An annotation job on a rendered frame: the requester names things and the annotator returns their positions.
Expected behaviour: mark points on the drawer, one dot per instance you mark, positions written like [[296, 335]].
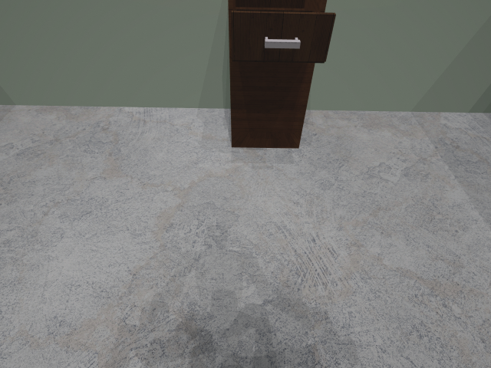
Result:
[[251, 26]]

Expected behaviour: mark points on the cabinet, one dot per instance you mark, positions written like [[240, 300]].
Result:
[[269, 99]]

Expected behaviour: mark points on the handle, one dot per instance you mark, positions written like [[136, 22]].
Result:
[[282, 43]]

